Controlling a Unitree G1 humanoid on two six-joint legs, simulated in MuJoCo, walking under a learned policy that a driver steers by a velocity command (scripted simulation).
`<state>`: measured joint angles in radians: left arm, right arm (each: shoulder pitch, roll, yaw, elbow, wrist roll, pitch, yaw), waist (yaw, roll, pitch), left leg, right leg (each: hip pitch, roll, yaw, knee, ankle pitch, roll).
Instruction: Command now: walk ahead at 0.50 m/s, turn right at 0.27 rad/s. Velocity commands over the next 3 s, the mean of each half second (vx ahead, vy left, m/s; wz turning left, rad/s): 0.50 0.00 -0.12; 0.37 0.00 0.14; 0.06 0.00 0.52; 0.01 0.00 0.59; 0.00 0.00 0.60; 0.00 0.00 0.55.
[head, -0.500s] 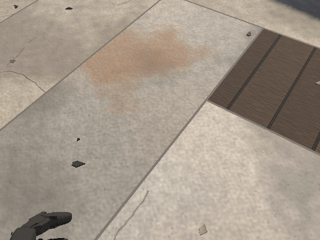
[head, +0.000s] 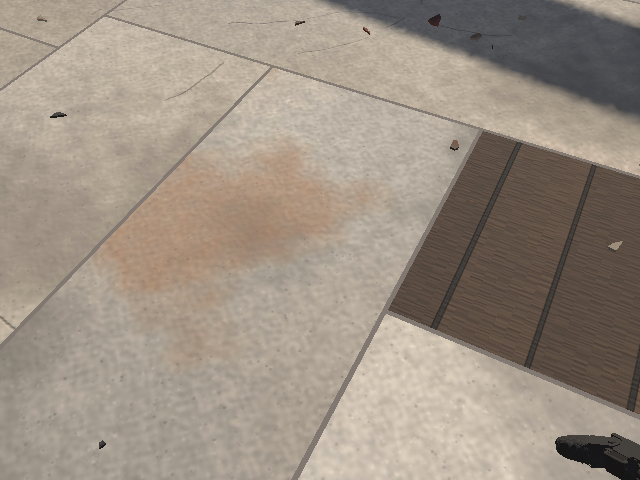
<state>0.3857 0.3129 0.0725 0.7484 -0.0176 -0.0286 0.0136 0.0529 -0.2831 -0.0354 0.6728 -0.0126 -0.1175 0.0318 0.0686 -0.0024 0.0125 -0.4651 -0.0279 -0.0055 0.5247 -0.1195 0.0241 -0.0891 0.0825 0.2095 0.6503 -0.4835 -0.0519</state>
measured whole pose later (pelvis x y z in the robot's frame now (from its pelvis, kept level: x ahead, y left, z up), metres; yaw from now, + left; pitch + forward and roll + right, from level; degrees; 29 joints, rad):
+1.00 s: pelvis +0.52 -0.03 +0.00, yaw +4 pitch +2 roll -2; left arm 0.26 0.30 0.05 0.83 0.01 -0.03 0.03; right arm 0.11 -0.29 -0.04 0.69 -0.01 -0.06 0.05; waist 0.04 0.02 0.04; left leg -0.51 -0.02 0.00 0.54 -0.07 0.06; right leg -0.13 0.03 -0.09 0.69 -0.50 0.00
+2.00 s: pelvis +0.58 -0.03 +0.02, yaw +39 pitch +2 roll -1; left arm 0.13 0.34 0.09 0.74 0.01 0.02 0.03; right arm 0.19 -0.30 -0.07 0.59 0.00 0.03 0.00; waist 0.00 -0.04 0.06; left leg -0.29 -0.03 -0.05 0.50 -0.24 0.04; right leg -0.51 -0.03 0.01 1.10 -0.46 0.07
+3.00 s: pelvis +0.55 -0.03 +0.03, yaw +73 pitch +1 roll -2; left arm 0.13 0.34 0.09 0.72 0.00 0.02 0.03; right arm 0.17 -0.29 -0.05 0.61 -0.01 0.02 -0.02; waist 0.00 -0.04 0.07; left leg -0.24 -0.05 -0.08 0.43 -0.20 0.06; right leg -0.51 -0.02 0.03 1.01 -0.32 0.09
